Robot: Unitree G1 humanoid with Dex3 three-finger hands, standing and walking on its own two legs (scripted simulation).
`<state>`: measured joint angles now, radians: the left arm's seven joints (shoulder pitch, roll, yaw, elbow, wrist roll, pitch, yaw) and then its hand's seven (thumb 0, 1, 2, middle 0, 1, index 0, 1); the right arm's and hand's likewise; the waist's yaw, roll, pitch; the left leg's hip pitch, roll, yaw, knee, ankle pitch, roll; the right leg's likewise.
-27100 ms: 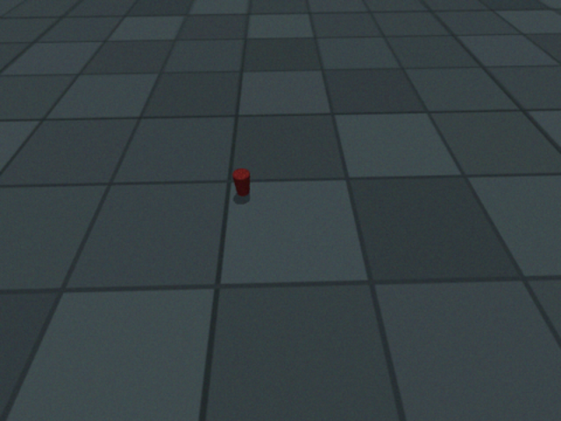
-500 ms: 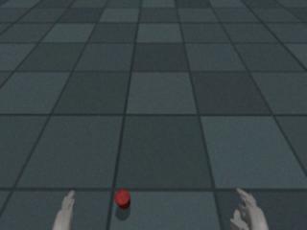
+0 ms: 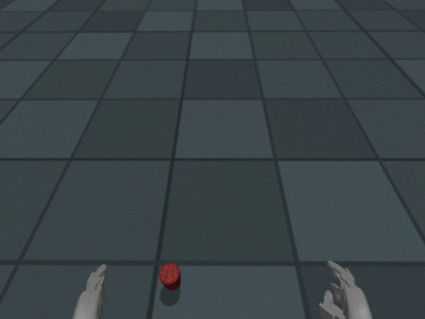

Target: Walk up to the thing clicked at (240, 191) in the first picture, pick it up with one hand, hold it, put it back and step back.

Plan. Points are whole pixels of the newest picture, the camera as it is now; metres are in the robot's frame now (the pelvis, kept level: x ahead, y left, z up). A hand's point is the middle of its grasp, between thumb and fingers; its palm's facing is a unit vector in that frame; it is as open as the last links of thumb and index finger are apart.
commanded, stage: stand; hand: left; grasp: from the side
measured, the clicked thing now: (171, 278) +0.42 +0.19 -0.66
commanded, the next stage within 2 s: none
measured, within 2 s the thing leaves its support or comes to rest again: neither
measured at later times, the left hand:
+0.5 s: hand out of the picture +0.13 +0.23 -0.11, palm faces -0.02 -0.94 -0.34, open 7.7 cm
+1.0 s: hand out of the picture +0.04 +0.26 -0.10, palm faces +0.01 -0.94 -0.34, open 7.4 cm
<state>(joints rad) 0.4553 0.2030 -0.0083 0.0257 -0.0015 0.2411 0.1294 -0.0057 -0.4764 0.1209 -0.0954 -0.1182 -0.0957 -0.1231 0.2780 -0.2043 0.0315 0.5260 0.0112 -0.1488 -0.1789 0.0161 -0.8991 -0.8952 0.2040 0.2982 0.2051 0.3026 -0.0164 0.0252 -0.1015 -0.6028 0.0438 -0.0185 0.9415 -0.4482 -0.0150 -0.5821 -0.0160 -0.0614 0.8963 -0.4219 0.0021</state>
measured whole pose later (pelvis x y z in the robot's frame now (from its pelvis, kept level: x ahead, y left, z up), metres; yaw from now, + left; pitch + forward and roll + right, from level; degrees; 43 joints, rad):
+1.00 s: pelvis -0.01 +0.02 +0.05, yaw +1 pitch -5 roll +0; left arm 0.17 0.32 0.00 1.13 0.03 0.00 0.01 0.01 0.90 0.90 -0.20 -0.30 -0.20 -0.31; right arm 0.15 -0.30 -0.01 1.11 -0.02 0.00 -0.01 0.01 -0.90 -0.89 0.20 0.30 0.21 0.30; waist 0.02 0.01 0.04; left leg -0.13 -0.02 0.02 0.38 -0.17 0.02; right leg -0.14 -0.07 -0.04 0.40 -0.18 0.04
